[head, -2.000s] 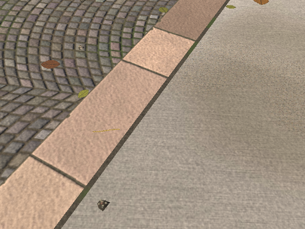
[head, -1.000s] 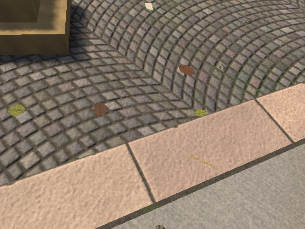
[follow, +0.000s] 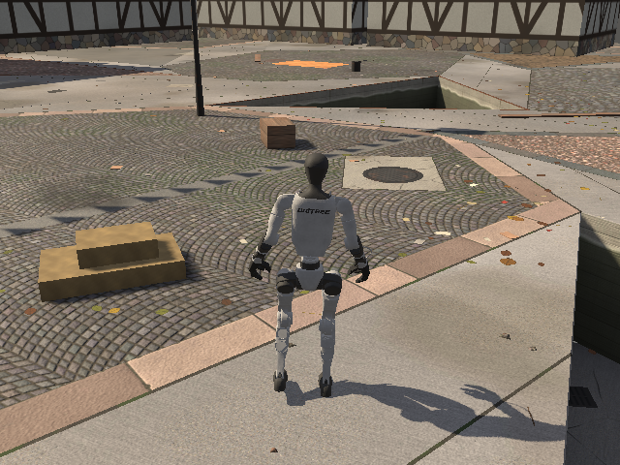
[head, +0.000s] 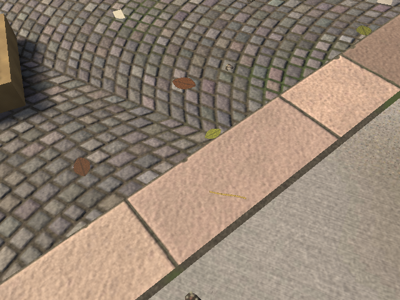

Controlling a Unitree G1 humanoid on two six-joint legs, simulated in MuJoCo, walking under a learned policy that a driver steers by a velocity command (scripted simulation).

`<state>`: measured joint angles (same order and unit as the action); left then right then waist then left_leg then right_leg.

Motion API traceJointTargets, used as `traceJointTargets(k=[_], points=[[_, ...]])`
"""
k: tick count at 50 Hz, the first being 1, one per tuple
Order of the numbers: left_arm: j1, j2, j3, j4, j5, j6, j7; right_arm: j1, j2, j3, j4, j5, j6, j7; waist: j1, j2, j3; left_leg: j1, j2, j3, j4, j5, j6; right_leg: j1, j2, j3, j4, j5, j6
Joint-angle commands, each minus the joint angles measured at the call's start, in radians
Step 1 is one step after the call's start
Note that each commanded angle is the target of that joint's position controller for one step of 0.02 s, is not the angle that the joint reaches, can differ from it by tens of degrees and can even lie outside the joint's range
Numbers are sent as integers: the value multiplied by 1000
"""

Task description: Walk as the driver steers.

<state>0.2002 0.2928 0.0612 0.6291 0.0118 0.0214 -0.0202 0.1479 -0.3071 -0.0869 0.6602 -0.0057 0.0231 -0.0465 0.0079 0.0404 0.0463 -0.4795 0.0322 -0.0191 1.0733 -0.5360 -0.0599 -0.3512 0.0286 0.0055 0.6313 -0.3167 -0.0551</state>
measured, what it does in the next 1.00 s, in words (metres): steps on the spot, turning left: left foot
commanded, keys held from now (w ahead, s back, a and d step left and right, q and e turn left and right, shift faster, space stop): no key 0.18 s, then q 0.54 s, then w+q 0.16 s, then w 0.12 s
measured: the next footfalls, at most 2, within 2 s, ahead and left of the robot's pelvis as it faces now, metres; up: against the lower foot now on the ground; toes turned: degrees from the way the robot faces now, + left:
left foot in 0.36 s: +0.02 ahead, +0.16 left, +0.00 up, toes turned +13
right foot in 1.36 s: +0.40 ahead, +0.04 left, +0.00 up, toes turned +12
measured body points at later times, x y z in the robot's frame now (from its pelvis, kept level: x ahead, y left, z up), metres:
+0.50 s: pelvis +0.01 +0.00 +0.00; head +0.03 +0.01 +0.45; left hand +0.16 +0.27 -0.10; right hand +0.14 -0.28 -0.10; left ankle +0.01 +0.15 -0.73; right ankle +0.01 -0.08 -0.73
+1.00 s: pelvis +0.04 +0.09 +0.02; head +0.05 +0.12 +0.47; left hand +0.12 +0.40 -0.08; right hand +0.19 -0.15 -0.07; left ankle -0.02 +0.15 -0.73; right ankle +0.14 -0.07 -0.65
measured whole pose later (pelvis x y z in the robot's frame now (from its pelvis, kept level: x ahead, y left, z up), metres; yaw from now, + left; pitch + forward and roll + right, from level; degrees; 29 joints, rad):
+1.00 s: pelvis +0.04 +0.09 +0.02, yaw +18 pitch +2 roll -3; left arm 0.15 0.32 0.09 0.70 0.00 -0.05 0.00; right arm 0.38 -0.25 -0.03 0.66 0.00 -0.04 0.00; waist -0.02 -0.03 0.00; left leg -0.16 -0.04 -0.06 0.37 -0.24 0.07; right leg -0.60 -0.04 0.03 0.98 -0.15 0.02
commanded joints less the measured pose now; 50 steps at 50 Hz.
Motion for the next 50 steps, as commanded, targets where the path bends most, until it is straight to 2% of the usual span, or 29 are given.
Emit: traceJointTargets(k=[1,4,8,9,12,14,17,18,19,20,22,25,27,29,30,31,32,33,36,38,39,40,41,42,43,44,45,47,50], points=[[-52,165,40,-80,-21,-27,23,-27,-116,-33,-67,-6,-10,-18,-7,-130,-112,-204,14,-72,111,90,-7,223,-268,363,-273,431,-171],[-40,131,22,-71,-9,-23,39,8,-78,-21,-37,5,-9,-4,-16,-140,-160,-109,-6,-51,91,186,-26,222,-226,285,-272,525,-164],[-23,120,16,-52,-7,-19,47,-31,-48,-4,-33,7,-7,1,8,-150,-140,-58,9,-53,-126,211,-37,247,-214,279,-286,420,-160],[-26,123,17,-50,-5,-17,47,-38,-47,-2,-32,8,-7,3,14,-160,-129,-30,13,-52,-176,205,-37,233,-213,285,-293,372,-162],[-44,75,-3,-30,10,-20,37,-21,-37,7,-9,11,-10,14,22,-174,-107,112,32,-35,-340,193,-31,164,-203,258,-317,245,-164],[-42,82,-4,-8,15,-23,29,-18,-48,7,-5,16,-14,18,26,-172,-80,169,22,-20,-422,197,-22,139,-207,264,-319,198,-166],[-37,113,5,15,-2,-24,31,0,-80,5,-4,9,-26,22,-3,-122,-57,245,10,-12,-633,395,18,142,-186,248,-270,222,-119],[-18,117,8,18,3,-29,35,0,-115,1,-17,3,-29,20,5,-85,-75,269,47,-61,-621,542,37,147,-167,230,-237,214,-86],[15,125,14,11,15,-34,37,-3,-167,-11,-24,6,-29,19,44,-7,-95,276,74,-98,-559,679,63,140,-108,177,-204,179,-57],[-6,121,17,3,17,-35,42,8,-163,-18,-13,21,-27,23,34,45,-107,237,64,-118,-550,634,94,157,-64,107,-182,170,-31],[-45,105,23,-8,9,-24,52,5,-123,-12,-23,22,-27,25,18,59,-105,168,67,-165,-572,555,110,184,-41,42,-117,167,-15],[-28,90,35,-22,7,2,56,7,-118,-11,-51,19,-28,25,22,44,-95,93,57,-205,-541,480,118,187,-64,40,-108,141,-37],[-7,95,43,-27,6,4,53,15,-112,-11,-68,19,-23,25,23,-8,-102,46,26,-182,-474,433,102,204,-125,88,-149,137,-72],[1,130,55,-21,5,-3,53,45,-97,-10,-79,19,-11,29,2,-133,-110,10,-25,-75,-324,351,62,222,-275,204,-227,221,-152],[-29,126,53,-30,1,-10,58,55,-91,-11,-83,14,-6,34,-10,-200,-116,1,-23,-35,-219,129,51,204,-360,265,-245,304,-203],[-32,125,51,-36,-1,-18,61,31,-102,-15,-99,14,0,40,3,-192,-100,-40,2,-25,-111,-20,49,199,-421,302,-262,393,-240],[-32,140,53,-36,-1,-24,62,1,-96,-15,-116,18,5,46,8,-149,-83,-73,30,-29,-76,-70,51,204,-440,293,-268,443,-243],[-49,163,60,-36,-5,-27,62,-9,-81,-10,-124,22,10,52,4,-121,-74,-63,50,-26,-110,-46,53,197,-421,242,-264,456,-218],[-103,186,67,-35,-20,-14,60,51,-70,-10,-104,31,19,63,-21,-160,-100,117,9,64,-295,127,58,140,-327,56,-207,480,-135],[-64,160,63,-17,-37,-5,52,143,-79,-23,-70,36,23,65,-45,-139,-130,308,-69,129,-471,234,93,48,-271,-40,-129,107,-74],[-38,108,49,-10,-31,-7,44,219,-117,-42,-48,39,19,60,-61,-19,-118,443,-41,21,-578,196,143,-95,-208,-121,54,-137,-16],[-71,34,24,-49,10,-12,34,274,-232,-62,-72,37,3,47,-60,247,-82,549,233,-454,-694,182,271,-407,-80,-172,469,-377,75],[-150,81,33,-100,-16,-40,32,273,-253,-51,-105,4,-35,64,-105,219,-118,484,357,-789,-869,-35,438,-534,-10,47,571,-373,68],[-186,137,50,-101,-48,-58,26,229,-193,-34,-104,-2,-60,68,-83,116,-34,456,340,-745,-908,-182,411,-571,-54,90,588,-267,48],[-168,161,59,-84,-45,-70,23,189,-159,-22,-100,9,-69,63,-51,77,8,426,301,-657,-902,-196,359,-568,-77,89,550,-151,33],[-142,148,59,-53,-24,-75,28,156,-145,-14,-108,14,-70,53,-31,43,9,410,255,-574,-886,-125,317,-532,-97,88,507,-57,39],[-119,143,59,-36,-9,-80,27,134,-135,-7,-108,12,-69,44,-15,47,6,393,212,-493,-893,-45,291,-488,-105,82,456,27,50],[-99,114,52,-3,-9,-91,17,158,-118,2,-95,-1,-80,34,-15,53,-18,399,166,-389,-907,132,274,-427,-93,53,400,163,70],[-134,82,39,12,-10,-98,14,224,-115,4,-54,7,-93,31,-44,40,-26,452,150,-299,-913,311,259,-416,-87,42,260,266,91]])
Velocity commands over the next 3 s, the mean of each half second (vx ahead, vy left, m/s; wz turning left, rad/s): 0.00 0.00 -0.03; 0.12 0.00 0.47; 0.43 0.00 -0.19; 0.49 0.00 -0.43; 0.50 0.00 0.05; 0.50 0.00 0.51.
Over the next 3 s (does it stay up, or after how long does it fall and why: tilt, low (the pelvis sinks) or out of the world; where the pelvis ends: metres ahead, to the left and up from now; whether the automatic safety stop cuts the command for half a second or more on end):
stays up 1.11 0.17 0.01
